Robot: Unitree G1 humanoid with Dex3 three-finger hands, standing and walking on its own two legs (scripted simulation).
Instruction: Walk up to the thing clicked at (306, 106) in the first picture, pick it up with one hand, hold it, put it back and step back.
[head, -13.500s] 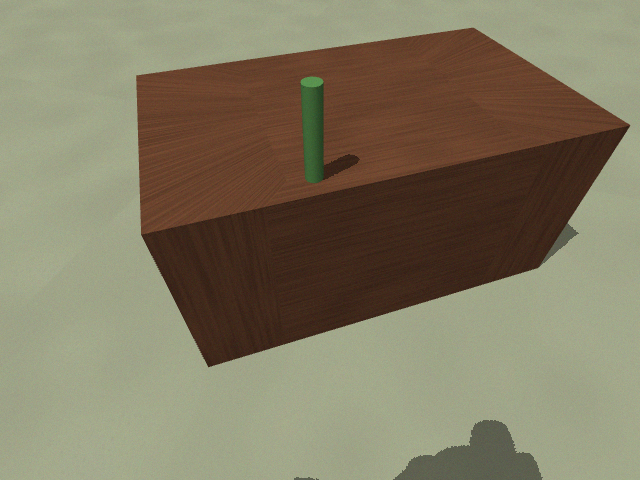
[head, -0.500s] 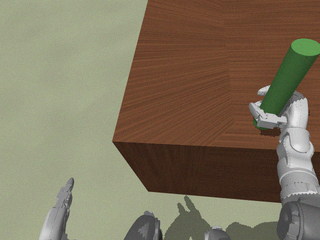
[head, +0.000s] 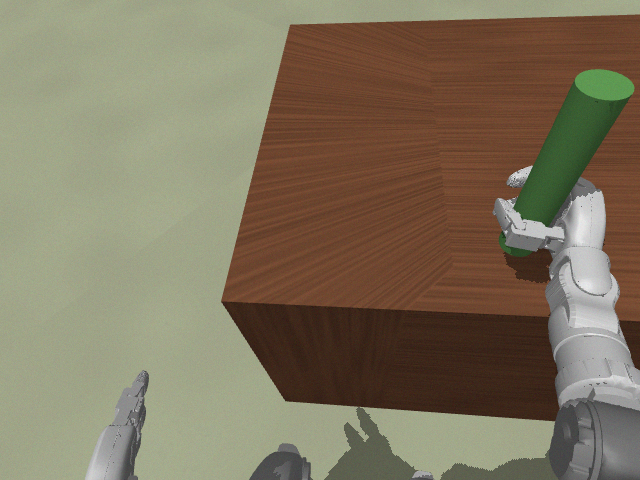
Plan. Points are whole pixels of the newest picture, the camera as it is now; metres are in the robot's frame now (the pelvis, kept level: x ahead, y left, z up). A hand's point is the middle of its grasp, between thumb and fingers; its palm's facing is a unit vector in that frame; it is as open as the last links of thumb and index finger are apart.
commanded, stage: settle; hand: right
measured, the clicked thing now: (550, 181) +0.46 -0.20 +0.12
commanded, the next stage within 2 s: lift in 0.28 s
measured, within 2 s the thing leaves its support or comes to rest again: neither
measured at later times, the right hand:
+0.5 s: hand (527, 196) +0.46 -0.19 +0.09, palm faces +0.13 +0.99 +0.01, open 6.1 cm
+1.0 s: hand (550, 186) +0.41 -0.18 +0.16, palm faces +0.13 +0.99 -0.01, open 6.1 cm
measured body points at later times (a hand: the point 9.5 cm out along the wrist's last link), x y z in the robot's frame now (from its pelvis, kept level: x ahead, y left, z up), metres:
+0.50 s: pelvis +0.01 +0.00 +0.01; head +0.08 -0.02 +0.46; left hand +0.15 +0.26 -0.02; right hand +0.45 -0.24 +0.09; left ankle +0.05 +0.14 -0.67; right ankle +0.00 -0.12 -0.67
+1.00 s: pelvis +0.01 +0.00 +0.04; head +0.04 +0.01 +0.49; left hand +0.17 +0.26 -0.02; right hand +0.40 -0.23 +0.16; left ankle +0.05 +0.14 -0.67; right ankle +0.00 -0.12 -0.67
